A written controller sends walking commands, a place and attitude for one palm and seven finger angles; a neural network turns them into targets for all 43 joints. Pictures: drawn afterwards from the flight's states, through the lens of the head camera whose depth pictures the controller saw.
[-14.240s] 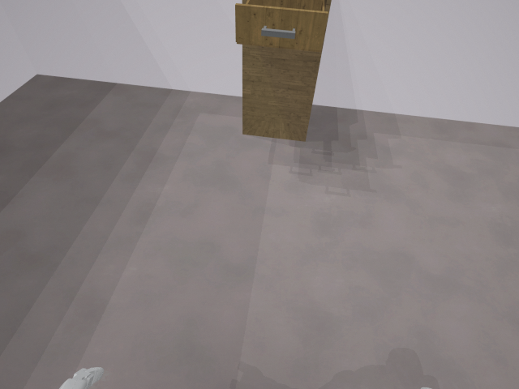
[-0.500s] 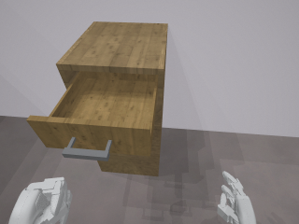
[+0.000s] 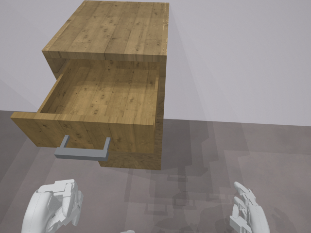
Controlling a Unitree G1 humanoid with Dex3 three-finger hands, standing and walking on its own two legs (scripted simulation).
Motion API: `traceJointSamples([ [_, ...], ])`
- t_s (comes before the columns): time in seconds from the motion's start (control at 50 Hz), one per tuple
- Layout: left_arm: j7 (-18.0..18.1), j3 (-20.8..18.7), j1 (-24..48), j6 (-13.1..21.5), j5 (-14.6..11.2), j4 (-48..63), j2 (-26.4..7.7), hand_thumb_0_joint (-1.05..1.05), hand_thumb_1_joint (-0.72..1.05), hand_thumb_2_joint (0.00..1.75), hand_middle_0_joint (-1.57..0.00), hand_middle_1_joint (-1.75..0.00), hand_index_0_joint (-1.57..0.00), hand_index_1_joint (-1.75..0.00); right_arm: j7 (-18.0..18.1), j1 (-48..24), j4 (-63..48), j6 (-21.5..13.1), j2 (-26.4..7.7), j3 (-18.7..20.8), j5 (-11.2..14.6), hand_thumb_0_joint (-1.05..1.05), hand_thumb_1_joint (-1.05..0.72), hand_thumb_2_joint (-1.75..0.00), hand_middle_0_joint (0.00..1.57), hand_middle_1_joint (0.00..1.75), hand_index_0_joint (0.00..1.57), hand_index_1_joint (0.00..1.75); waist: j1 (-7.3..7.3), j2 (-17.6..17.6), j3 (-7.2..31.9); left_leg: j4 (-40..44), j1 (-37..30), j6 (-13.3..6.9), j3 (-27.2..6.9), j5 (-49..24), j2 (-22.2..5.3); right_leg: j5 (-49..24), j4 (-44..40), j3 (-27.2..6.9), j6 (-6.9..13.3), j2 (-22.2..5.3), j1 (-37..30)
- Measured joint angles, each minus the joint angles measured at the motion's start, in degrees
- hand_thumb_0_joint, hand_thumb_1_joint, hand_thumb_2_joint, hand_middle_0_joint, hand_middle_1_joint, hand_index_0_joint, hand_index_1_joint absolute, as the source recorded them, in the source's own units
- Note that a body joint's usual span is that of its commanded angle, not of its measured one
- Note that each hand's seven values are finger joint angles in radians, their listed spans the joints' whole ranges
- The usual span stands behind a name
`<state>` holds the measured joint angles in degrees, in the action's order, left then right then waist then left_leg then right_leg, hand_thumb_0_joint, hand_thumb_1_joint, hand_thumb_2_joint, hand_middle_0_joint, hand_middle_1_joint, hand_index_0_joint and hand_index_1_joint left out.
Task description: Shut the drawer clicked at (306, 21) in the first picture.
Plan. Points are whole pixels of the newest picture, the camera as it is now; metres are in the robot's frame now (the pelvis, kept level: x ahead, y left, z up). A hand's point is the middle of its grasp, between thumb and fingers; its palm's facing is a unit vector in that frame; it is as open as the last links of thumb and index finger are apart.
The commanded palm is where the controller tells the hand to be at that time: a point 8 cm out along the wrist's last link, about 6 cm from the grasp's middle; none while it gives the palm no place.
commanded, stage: bring the fist close to the handle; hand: left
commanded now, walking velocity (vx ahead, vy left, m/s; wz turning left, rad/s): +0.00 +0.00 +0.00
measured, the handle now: (84, 147) +0.32 +0.22 +0.04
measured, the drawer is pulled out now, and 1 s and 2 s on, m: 0.26 0.26 0.19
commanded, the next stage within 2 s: push the drawer shut in 0.70 s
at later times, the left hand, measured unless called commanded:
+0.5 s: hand (84, 196) +0.19 +0.18 +0.04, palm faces +0.04 -1.00 -0.07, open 3.3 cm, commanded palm +0.16 +0.24 +0.04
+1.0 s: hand (87, 193) +0.20 +0.18 +0.04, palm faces +0.02 -1.00 -0.07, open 3.2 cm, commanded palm +0.18 +0.24 +0.04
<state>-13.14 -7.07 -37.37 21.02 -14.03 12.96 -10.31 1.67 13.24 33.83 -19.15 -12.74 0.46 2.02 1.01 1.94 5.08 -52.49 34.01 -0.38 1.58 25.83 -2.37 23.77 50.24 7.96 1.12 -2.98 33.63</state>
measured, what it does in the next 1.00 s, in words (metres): stands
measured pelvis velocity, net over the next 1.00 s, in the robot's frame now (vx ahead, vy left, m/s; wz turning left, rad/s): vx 0.00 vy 0.00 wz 0.00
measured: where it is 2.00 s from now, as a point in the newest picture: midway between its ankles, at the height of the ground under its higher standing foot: outside the picture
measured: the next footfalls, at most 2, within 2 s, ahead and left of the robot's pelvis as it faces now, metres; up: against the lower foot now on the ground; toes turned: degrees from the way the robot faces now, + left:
none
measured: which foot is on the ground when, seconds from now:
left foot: down 0.00-1.00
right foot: down 0.00-1.00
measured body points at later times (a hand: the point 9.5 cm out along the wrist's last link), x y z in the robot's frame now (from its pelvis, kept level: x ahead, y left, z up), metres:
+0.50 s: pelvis +0.00 +0.00 -0.02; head +0.05 +0.00 +0.42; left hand +0.19 +0.23 +0.05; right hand +0.18 -0.23 -0.10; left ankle +0.01 +0.11 -0.69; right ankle +0.02 -0.11 -0.69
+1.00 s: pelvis +0.00 +0.00 -0.03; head +0.06 +0.00 +0.42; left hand +0.20 +0.23 +0.04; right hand +0.19 -0.23 -0.10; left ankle +0.01 +0.11 -0.69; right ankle +0.02 -0.11 -0.69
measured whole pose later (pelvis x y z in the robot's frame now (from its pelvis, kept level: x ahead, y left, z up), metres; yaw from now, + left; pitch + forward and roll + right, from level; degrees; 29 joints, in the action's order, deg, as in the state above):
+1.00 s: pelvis +0.00 +0.00 -0.03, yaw +0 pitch +13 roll -2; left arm -11.5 -7.3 -28.8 21.7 -13.7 8.1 -12.2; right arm 2.6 12.8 29.2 -11.4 -12.9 -0.5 1.8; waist 0.0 2.1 7.4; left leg -62.0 45.4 -0.2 0.5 29.7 -2.7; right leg 27.6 59.3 8.4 1.5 -3.1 44.6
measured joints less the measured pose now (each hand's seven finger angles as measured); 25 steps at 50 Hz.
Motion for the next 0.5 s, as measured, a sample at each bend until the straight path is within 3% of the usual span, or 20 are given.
traceJointSamples([
  [0.3, 2.68, 1.52, 5.69, 1.28, 1.88, -3.41, 0.14, 0.01, 0.9, 0.9, -1.4, -1.6, -1.4, -1.6, -0.05, -0.44, -2.55, 4.46, 0.67, -0.66, -0.67, 0.01, -0.9, -0.9, 0.2, 0.3, 0.2, 0.3, -0.59, -0.39, 1.17, -6.97, 8.43, -0.22, -0.01, 2.52, 0.01, 2.48, 7.07, -0.34, -0.02, -0.52, 8.52],
  [0.5, 3.12, -0.09, 5.65, 0.77, 0.74, -2.78, -1.18, 0.02, 0.9, 0.9, -1.39, -1.6, -1.4, -1.6, 0.3, 0.48, -3.19, 6.53, 0.41, -0.25, -0.21, 0.01, -0.9, -0.9, 0.2, 0.3, 0.2, 0.3, -1.05, -0.01, 1.97, -8.23, 9.84, -0.03, -0.38, 3.37, -0.41, 3.13, 7.91, -0.08, 0.15, -0.12, 9.72],
])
